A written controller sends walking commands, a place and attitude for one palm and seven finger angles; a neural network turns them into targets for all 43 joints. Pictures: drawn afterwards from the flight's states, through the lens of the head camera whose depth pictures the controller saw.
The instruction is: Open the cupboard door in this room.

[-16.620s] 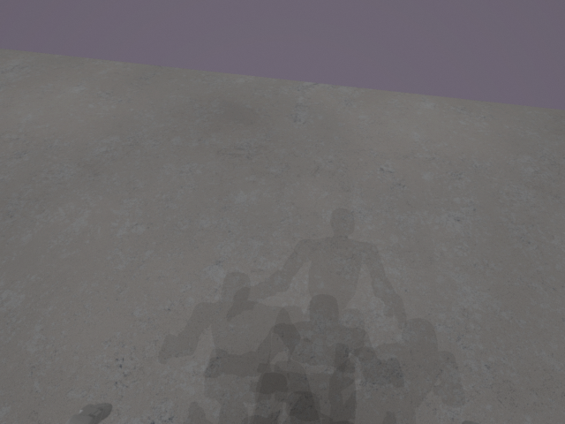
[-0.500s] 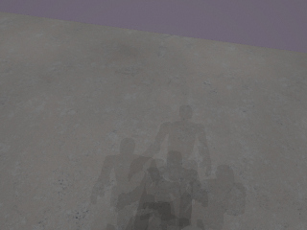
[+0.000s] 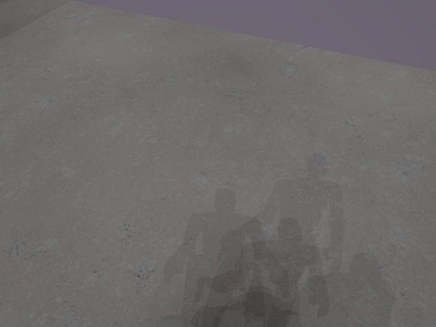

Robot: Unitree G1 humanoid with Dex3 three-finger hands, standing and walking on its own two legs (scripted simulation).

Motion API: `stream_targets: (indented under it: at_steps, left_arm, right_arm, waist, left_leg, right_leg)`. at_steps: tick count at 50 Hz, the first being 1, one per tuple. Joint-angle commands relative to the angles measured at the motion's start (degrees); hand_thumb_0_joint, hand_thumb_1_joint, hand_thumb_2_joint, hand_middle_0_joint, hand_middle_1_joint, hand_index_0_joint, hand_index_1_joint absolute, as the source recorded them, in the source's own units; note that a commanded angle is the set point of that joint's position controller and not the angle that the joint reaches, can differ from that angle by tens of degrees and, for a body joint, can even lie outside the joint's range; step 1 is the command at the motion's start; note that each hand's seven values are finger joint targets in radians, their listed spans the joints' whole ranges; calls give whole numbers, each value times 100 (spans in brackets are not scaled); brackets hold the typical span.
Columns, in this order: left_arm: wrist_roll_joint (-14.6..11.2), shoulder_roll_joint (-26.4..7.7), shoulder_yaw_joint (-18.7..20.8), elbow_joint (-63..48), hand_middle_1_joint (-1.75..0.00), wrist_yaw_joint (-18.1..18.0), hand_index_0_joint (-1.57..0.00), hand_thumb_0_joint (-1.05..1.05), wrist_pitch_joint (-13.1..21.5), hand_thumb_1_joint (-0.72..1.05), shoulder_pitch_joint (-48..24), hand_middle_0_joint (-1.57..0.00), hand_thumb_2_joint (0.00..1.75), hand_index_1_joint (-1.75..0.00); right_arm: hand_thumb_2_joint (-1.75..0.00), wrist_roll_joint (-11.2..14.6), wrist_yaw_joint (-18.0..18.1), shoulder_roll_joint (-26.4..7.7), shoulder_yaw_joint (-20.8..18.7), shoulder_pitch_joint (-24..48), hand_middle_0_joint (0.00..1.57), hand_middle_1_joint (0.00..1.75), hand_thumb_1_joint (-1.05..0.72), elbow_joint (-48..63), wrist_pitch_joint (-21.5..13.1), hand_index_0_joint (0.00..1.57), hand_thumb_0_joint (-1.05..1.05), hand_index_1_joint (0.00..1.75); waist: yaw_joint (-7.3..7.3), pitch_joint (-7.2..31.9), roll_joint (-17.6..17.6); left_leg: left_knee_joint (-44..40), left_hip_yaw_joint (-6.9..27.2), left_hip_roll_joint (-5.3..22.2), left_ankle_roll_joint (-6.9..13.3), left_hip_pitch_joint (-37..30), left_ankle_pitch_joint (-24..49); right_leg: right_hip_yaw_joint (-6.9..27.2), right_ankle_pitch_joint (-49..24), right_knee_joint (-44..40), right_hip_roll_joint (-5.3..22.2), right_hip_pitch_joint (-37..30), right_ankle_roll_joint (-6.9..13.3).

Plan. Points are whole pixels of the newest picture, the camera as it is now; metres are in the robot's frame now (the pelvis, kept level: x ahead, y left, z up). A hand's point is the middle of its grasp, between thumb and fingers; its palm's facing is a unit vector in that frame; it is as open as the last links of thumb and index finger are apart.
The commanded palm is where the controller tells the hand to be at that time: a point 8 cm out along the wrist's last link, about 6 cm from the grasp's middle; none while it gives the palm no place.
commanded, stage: turn or walk to find it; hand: left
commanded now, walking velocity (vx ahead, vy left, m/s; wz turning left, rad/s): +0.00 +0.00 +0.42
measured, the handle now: out of the picture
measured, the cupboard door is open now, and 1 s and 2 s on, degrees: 0 0 0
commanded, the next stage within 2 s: stand and wait in 0.04 s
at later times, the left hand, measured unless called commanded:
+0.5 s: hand out of the picture +0.02 +0.22 -0.18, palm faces -0.04 -0.97 -0.22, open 7.4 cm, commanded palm none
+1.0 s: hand out of the picture +0.13 +0.24 -0.18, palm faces -0.28 -0.93 -0.24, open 7.4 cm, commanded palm none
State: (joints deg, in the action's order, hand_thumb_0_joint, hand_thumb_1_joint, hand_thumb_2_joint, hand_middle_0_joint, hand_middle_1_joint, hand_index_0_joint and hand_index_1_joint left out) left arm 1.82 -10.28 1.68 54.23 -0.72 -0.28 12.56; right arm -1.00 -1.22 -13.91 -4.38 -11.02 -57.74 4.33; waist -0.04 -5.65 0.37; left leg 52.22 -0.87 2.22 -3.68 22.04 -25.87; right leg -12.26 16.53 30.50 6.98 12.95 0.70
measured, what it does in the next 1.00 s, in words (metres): steps on the spot, turning right: left foot, then right foot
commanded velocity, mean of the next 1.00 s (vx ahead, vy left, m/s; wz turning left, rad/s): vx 0.00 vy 0.00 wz -0.47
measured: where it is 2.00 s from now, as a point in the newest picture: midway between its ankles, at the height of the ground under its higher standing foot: outside the picture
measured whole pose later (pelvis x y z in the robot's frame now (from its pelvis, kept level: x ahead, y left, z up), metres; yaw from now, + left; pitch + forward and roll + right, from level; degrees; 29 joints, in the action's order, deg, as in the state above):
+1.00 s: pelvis -0.02 +0.06 -0.01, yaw -20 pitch +1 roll +0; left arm 1.2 -15.4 4.4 54.3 0.4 -3.8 8.8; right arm -1.0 1.2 -12.5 -2.2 -8.8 -53.4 0.2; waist -1.0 -5.0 -2.9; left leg 33.1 -4.3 2.0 -0.2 15.6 -18.0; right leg 4.6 23.7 43.5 -2.4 23.5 -0.8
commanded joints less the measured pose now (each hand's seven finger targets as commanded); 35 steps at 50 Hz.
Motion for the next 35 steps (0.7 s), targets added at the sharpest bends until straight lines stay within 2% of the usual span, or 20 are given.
stream_targets:
  at_steps: [1,3,4,5,6,7,9,10,14,19,22,24,25,26,27,28,30,31,34,35]
  left_arm:
    - [-6,-1413,413,-170,-30,-99,-20,0,35,90,400,-20,90,-30]
    - [-68,-1338,406,-139,-30,-89,-20,0,-2,90,251,-20,90,-30]
    - [-108,-1099,348,-149,-30,-79,-20,0,-29,90,290,-20,90,-30]
    - [-133,-664,214,-283,-30,-55,-20,0,-58,90,376,-20,90,-30]
    - [-103,-616,128,-272,-30,-97,-20,0,-126,90,69,-20,90,-30]
    - [-112,-571,129,-154,-30,-115,-20,0,-173,90,-79,-20,90,-30]
    - [-86,-576,120,194,-30,-43,-20,0,-163,90,124,-20,90,-30]
    - [-75,-504,83,323,-30,-22,-20,0,-155,90,271,-20,90,-30]
    - [-84,-523,106,369,-30,13,-20,0,-197,90,233,-20,90,-30]
    - [-65,-471,182,176,-30,51,-20,0,-222,90,91,-20,90,-30]
    - [-51,-429,233,123,-30,65,-20,0,-181,90,299,-20,90,-30]
    - [-41,-553,285,174,-30,70,-20,0,-136,90,620,-20,90,-30]
    - [0,-847,344,177,-30,43,-20,0,-95,90,780,-20,90,-30]
    - [20,-1305,440,167,-30,0,-20,0,-45,90,806,-20,90,-30]
    - [-62,-1332,457,144,-30,-35,-20,0,-41,90,1059,-20,90,-30]
    - [-48,-1306,482,106,-30,-70,-20,0,-52,90,812,-20,90,-30]
    - [-59,-1089,451,-79,-30,-85,-20,0,-61,90,270,-20,90,-30]
    - [-63,-1079,441,-153,-30,-76,-20,0,-44,90,145,-20,90,-30]
    - [-56,-1126,449,-190,-30,-45,-20,0,-31,90,77,-20,90,-30]
    - [-52,-1177,449,-200,-30,-32,-20,0,-36,90,130,-20,90,-30]
  right_arm:
    - [-90,64,59,-201,40,302,20,30,-90,549,-262,20,0,30]
    - [-90,45,68,-297,37,-78,20,30,-90,430,-329,20,0,30]
    - [-90,28,76,-545,-7,-236,20,30,-90,379,-399,20,0,30]
    - [-90,-15,119,-1037,-93,-410,20,30,-90,364,-443,20,0,30]
    - [-90,-10,174,-1101,-87,-455,20,30,-90,285,-403,20,0,30]
    - [-90,-29,251,-942,-42,-235,20,30,-90,232,-441,20,0,30]
    - [-90,-25,305,-551,96,241,20,30,-90,263,-471,20,0,30]
    - [-90,-17,320,-519,123,294,20,30,-90,230,-503,20,0,30]
    - [-90,8,338,-611,33,153,20,30,-90,105,-470,20,0,30]
    - [-90,-17,309,-691,-100,75,20,30,-90,106,-397,20,0,30]
    - [-90,-18,302,-695,-152,161,20,30,-90,156,-390,20,0,30]
    - [-90,17,288,-666,-177,241,20,30,-90,218,-375,20,0,30]
    - [-90,45,283,-476,-165,248,20,30,-90,292,-372,20,0,30]
    - [-90,58,255,-86,-72,339,20,30,-90,505,-360,20,0,30]
    - [-90,59,296,-146,-21,795,20,30,-90,681,-244,20,0,30]
    - [-90,53,296,-185,-38,901,20,30,-90,715,-226,20,0,30]
    - [-90,17,267,-298,-53,621,20,30,-90,549,-256,20,0,30]
    - [-90,6,256,-296,-44,488,20,30,-90,502,-258,20,0,30]
    - [-90,-1,250,-277,-21,397,20,30,-90,488,-256,20,0,30]
    - [-90,-4,253,-293,-8,426,20,30,-90,521,-253,20,0,30]
  waist:
    - [-248,853,-1187]
    - [-5,951,-918]
    - [77,1094,-77]
    - [128,1047,1527]
    - [279,992,1471]
    - [207,812,1563]
    - [-42,358,1031]
    - [-81,359,797]
    - [40,482,614]
    - [131,387,722]
    - [3,504,754]
    - [-161,598,505]
    - [-251,671,-316]
    - [-290,524,-1716]
    - [-606,533,-1613]
    - [-483,342,-1485]
    - [-222,488,-742]
    - [-165,667,-667]
    - [-179,803,-612]
    - [-218,752,-602]
  left_leg:
    - [-1349,-394,-105,75,-124,111]
    - [-2663,-433,-88,170,-1109,1247]
    - [-3209,194,441,357,-1989,2099]
    - [-3277,1692,1778,938,-2501,3860]
    - [-3486,1656,2077,1372,-1808,3576]
    - [-3614,1524,1863,1374,-1492,3139]
    - [-3669,895,1472,1240,-1097,2676]
    - [-3631,676,1370,1228,-1234,2965]
    - [-3346,288,1547,1333,-1815,3747]
    - [-3168,129,1726,1309,-1737,3485]
    - [-2795,-70,1688,1181,-1658,3540]
    - [-2157,-376,1460,847,-1283,2950]
    - [-1329,-727,1068,515,-735,2070]
    - [-338,-1038,314,192,556,-306]
    - [514,-260,140,185,596,-1038]
    - [1062,53,144,221,876,-785]
    - [1344,201,257,157,1005,-52]
    - [1286,160,258,101,923,114]
    - [850,57,216,10,730,251]
    - [697,36,189,-3,702,236]
  right_leg:
    - [929,-2937,-496,1383,-1001,658]
    - [604,-2413,41,1180,-458,262]
    - [390,-1529,767,785,312,-48]
    - [231,1107,1560,100,1547,-408]
    - [705,1986,2208,-25,1226,-387]
    - [1072,1803,2467,-43,1223,-364]
    - [1245,1124,2536,-60,1092,-273]
    - [1253,964,2420,-107,1058,-283]
    - [1102,1029,2086,-231,1170,-352]
    - [839,1081,1701,-300,1054,-349]
    - [683,553,900,-388,649,-301]
    - [673,-525,-159,-384,-39,-226]
    - [1458,-1607,-661,130,-514,3]
    - [2939,-2874,-994,1293,-1001,607]
    - [3468,-2703,-1394,1552,-448,1119]
    - [3546,-2119,-1468,1416,-319,1269]
    - [2901,-2053,-1188,1005,-528,1101]
    - [2676,-2113,-1118,891,-591,1005]
    - [2514,-2088,-1087,724,-640,900]
    - [2614,-2040,-1107,708,-555,925]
